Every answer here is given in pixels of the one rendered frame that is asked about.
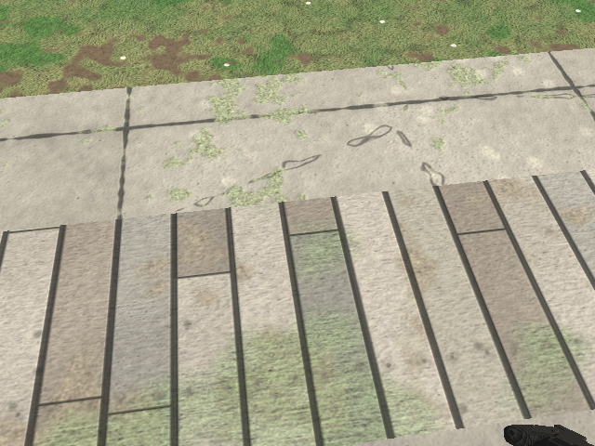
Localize right robot hand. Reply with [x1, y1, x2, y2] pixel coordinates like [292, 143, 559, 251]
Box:
[504, 425, 594, 446]

